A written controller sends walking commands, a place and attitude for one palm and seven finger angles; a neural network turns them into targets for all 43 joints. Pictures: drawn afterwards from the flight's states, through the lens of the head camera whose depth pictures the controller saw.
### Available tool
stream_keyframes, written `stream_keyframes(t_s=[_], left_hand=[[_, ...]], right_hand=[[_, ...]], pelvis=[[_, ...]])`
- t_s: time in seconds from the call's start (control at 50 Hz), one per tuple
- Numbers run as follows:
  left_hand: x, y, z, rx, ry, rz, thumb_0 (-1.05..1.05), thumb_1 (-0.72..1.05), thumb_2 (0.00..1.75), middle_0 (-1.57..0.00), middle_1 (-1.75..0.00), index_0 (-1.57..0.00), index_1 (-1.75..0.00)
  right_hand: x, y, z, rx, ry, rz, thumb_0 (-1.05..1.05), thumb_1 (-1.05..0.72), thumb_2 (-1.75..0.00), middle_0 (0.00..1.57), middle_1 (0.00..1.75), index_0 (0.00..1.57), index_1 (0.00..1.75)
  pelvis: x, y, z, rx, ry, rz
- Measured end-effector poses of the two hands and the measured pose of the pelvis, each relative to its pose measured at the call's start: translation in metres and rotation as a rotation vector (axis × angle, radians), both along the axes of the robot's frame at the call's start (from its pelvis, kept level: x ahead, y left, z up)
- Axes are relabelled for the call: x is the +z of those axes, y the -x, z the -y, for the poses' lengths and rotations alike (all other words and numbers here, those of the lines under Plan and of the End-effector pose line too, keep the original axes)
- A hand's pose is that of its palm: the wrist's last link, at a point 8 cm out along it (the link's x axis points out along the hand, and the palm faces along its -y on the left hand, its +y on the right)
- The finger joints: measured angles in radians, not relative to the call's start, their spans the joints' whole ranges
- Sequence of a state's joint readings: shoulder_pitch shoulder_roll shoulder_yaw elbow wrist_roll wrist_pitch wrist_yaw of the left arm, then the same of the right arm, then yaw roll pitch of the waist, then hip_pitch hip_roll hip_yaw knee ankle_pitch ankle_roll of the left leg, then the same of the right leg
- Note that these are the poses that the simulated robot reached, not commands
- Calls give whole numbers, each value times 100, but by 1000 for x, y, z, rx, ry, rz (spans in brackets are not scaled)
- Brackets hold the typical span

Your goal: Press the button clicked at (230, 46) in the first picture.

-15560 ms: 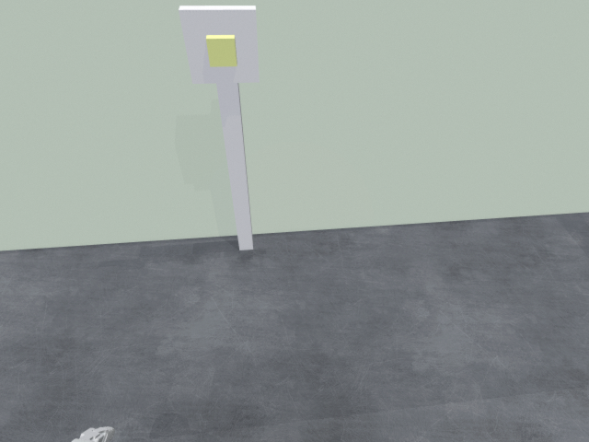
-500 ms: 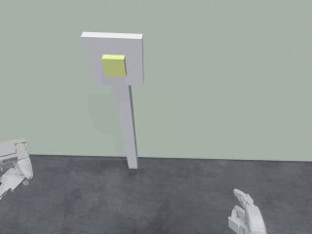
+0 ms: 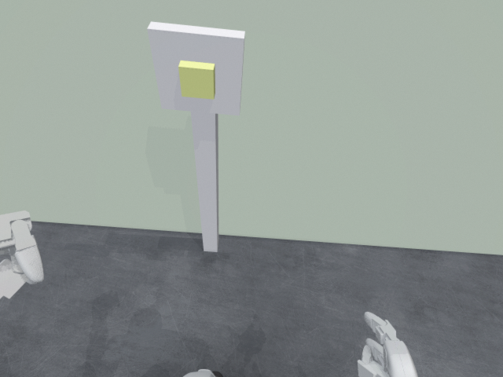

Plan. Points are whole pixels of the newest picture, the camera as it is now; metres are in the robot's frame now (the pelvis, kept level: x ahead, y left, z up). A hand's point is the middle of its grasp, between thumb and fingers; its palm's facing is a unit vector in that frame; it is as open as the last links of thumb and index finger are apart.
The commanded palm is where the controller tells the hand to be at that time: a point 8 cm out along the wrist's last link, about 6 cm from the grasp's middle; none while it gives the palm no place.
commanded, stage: step back with the hand held close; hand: left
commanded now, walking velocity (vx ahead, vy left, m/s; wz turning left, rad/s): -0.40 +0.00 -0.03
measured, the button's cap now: (198, 79) +0.64 +0.17 +0.11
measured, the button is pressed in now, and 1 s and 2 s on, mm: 0 0 0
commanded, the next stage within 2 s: stop stepping back and stand still in 0.30 s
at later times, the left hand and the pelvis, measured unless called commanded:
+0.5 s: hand out of the picture +0.06 +0.23 +0.17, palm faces +0.29 -0.84 -0.45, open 3.1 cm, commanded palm +0.00 +0.27 +0.19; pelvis -0.14 +0.00 +0.01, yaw -1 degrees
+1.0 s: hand out of the picture -0.05 +0.21 +0.18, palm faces +0.39 -0.80 -0.47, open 3.1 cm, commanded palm -0.10 +0.26 +0.19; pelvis -0.23 -0.02 +0.00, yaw +0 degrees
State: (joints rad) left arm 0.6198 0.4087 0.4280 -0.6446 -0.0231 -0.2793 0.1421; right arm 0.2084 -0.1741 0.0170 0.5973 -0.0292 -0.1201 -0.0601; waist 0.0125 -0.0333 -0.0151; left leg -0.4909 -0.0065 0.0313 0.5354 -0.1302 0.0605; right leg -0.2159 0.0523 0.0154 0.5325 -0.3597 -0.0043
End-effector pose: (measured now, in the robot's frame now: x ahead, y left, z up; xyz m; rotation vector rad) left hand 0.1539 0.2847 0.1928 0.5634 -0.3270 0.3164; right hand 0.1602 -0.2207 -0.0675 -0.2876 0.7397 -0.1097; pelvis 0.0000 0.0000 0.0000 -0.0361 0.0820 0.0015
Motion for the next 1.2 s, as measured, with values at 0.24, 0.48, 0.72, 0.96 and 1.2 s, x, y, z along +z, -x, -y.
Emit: stream_keyframes(t_s=[0.24, 0.48, 0.72, 0.96, 1.2], left_hand=[[9, 59, 30, -95, -22, -49, 1, 89, 90, -131, -150, -130, -150], [-4, 120, 14, -59, 51, -63, 1, 89, 90, -131, -150, -130, -150], [7, 209, 18, 35, 83, 8, 1, 89, 90, -131, -150, -131, -150], [1, 231, 25, 1, 32, 21, 1, 89, 90, -131, -150, -130, -150], [3, 261, 27, 87, 62, 3, 1, 89, 90, -131, -150, -131, -150]], right_hand=[[12, 39, 21, -56, -38, 58, 1, -91, -90, 21, 30, 20, 30], [23, 116, 12, -38, -5, 79, 1, -91, -90, 20, 30, 20, 29], [4, 226, 27, -85, -17, -24, 1, -90, -90, 21, 30, 20, 30], [-2, 276, 35, -138, -30, 56, 1, -91, -90, 20, 30, 20, 30], [-5, 266, 40, -55, -22, -19, 1, -91, -90, 20, 30, 20, 30]], pelvis=[[4, 58, 14, -19, -5, 36], [7, 131, 4, -21, -16, 54], [11, 193, 15, -30, -47, 79], [0, 227, 18, 0, -49, 122], [10, 234, 26, 30, -69, 95]])
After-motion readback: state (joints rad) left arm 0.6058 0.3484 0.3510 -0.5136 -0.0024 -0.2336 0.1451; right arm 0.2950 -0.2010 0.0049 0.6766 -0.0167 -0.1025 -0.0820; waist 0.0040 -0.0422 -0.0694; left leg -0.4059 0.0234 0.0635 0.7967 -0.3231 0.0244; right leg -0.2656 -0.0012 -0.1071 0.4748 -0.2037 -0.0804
